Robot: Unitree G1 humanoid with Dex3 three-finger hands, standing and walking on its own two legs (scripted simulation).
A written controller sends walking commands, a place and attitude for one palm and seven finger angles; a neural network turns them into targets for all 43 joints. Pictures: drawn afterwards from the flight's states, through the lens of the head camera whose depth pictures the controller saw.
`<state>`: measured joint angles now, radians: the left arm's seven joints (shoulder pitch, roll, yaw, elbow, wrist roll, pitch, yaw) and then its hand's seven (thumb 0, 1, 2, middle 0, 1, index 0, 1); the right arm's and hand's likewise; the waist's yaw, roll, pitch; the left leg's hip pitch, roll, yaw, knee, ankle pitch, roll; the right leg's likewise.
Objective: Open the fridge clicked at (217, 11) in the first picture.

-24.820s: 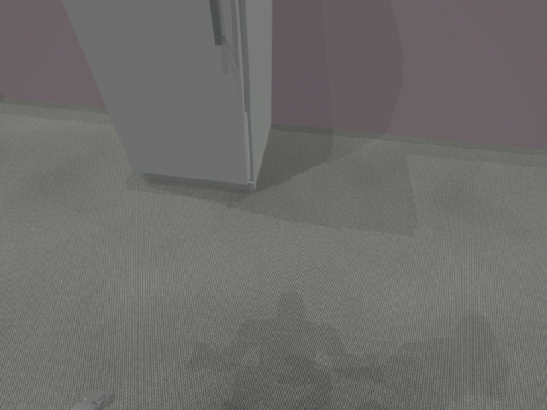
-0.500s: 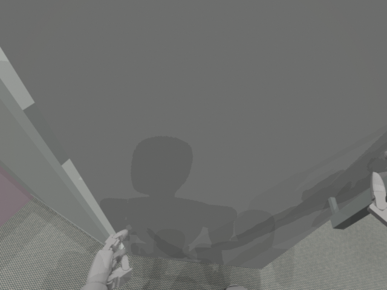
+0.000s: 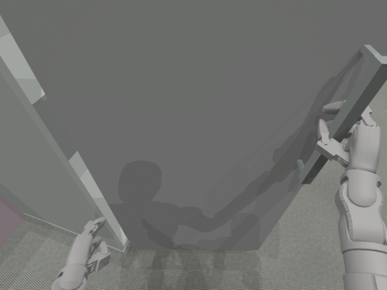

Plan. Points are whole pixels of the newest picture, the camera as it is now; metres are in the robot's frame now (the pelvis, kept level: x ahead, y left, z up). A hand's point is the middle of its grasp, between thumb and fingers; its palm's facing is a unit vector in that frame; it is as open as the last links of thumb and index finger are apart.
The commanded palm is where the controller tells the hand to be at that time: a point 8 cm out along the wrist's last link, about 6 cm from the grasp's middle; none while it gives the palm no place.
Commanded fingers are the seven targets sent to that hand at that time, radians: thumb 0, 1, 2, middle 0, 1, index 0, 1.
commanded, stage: stop walking and hold the door back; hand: right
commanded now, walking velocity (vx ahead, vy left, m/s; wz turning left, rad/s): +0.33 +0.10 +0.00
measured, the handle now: (330, 128) +0.39 -0.24 +0.16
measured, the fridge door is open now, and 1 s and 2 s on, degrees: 72 72 68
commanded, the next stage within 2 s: loosen the grip on the handle in 1.36 s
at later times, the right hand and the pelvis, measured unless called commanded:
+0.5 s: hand (318, 125) +0.39 -0.22 +0.16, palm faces +0.39 +0.89 -0.25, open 6.0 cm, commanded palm +0.34 -0.27 +0.15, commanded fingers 0.00 -0.90 -0.90 0.45 1.40 0.45 1.40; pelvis +0.00 +0.03 -0.01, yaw +0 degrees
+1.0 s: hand (324, 139) +0.36 -0.22 +0.16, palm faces +0.39 +0.89 -0.25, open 5.9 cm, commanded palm +0.33 -0.27 +0.15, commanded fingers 0.00 -0.90 -0.90 0.45 1.40 0.45 1.40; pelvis +0.01 +0.03 -0.01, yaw +2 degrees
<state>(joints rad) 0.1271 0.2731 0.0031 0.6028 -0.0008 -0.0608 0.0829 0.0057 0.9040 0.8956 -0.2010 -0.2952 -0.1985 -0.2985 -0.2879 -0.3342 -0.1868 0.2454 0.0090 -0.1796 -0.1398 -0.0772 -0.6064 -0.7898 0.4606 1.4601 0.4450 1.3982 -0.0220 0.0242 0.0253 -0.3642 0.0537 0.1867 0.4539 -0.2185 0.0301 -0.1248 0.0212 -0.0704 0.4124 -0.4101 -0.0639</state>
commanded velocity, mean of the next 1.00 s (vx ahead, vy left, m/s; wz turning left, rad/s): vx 0.05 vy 0.02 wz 0.00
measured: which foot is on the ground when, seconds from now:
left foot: up 0.00-0.36, down 0.38-1.00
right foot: down 0.00-0.38, up 0.40-0.60, down 0.62-1.00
